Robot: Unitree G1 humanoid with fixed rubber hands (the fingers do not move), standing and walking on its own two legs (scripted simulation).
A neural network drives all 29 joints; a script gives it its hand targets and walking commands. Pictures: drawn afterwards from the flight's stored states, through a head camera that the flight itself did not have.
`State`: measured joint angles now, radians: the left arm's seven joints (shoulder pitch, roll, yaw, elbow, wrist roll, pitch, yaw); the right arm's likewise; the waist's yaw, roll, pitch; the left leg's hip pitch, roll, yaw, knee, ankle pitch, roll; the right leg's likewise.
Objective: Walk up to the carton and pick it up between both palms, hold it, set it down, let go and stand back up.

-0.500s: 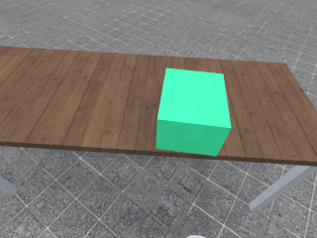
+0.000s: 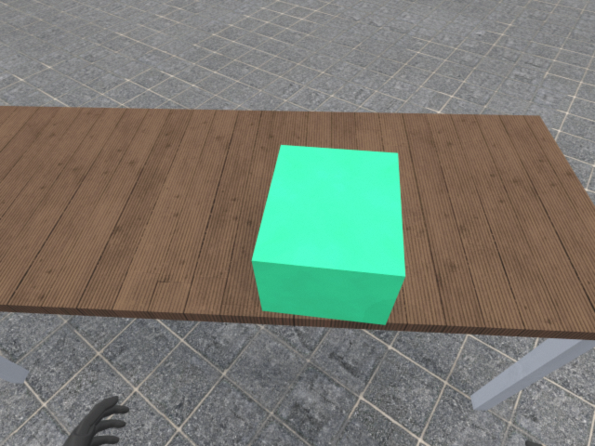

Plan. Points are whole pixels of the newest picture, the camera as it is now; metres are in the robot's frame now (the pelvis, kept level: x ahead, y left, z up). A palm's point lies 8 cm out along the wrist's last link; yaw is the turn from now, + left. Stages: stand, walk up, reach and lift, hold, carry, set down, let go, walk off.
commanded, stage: walk up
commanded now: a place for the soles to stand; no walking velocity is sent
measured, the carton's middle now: (330, 231) +0.46 -0.04 -0.02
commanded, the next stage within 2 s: none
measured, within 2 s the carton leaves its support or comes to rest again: neither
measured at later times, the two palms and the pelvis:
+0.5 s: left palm out of the picture +0.10 +0.31 -0.07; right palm out of the picture +0.04 -0.31 -0.09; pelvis -0.03 +0.01 +0.01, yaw +0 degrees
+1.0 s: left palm out of the picture +0.11 +0.30 -0.08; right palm out of the picture +0.05 -0.34 -0.09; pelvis -0.01 -0.01 +0.00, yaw -1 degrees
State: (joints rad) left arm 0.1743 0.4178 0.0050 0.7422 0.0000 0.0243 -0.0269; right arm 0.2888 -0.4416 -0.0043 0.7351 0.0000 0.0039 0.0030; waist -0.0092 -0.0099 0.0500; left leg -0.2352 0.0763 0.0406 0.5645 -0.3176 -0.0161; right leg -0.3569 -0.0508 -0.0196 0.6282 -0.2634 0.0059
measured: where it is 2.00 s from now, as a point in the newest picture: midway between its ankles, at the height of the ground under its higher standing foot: outside the picture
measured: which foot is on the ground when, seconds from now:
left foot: down 0.00-1.00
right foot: down 0.00-1.00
